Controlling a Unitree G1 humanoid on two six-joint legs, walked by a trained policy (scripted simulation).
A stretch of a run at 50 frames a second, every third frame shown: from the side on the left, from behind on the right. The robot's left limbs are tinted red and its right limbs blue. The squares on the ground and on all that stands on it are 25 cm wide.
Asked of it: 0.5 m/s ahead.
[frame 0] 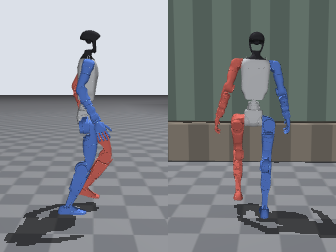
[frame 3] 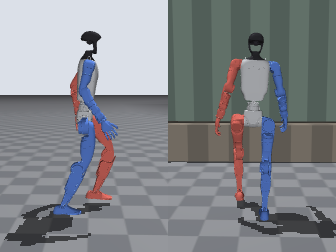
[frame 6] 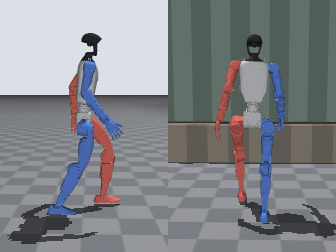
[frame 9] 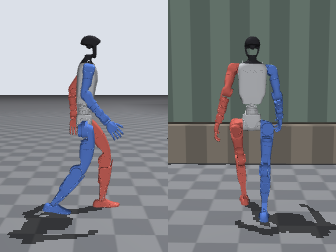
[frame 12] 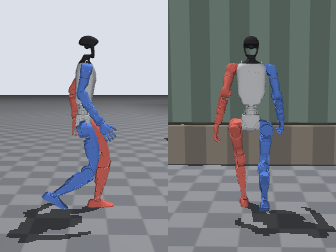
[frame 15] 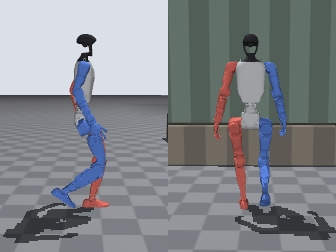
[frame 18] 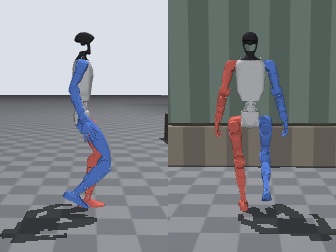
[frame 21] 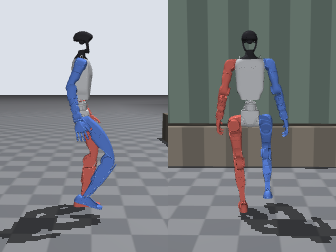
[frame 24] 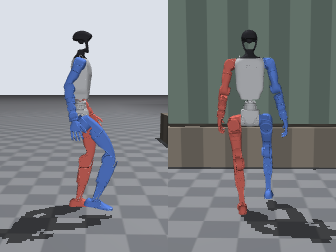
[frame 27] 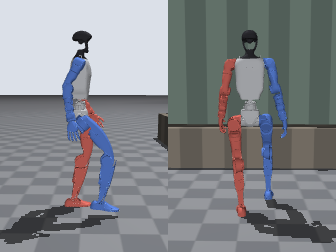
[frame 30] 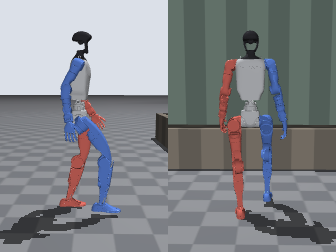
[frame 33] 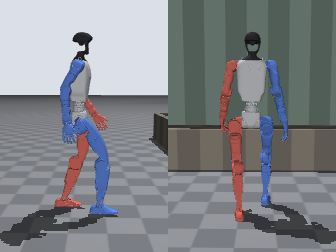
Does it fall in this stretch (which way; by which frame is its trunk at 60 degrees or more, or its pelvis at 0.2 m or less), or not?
no
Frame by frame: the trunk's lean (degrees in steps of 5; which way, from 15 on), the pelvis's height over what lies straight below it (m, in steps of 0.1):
0: 5, 0.8
3: 5, 0.8
6: 5, 0.8
9: 5, 0.7
12: 5, 0.7
15: 5, 0.8
18: 0, 0.8
21: 0, 0.8
24: 0, 0.8
27: 0, 0.8
30: 0, 0.8
33: 5, 0.8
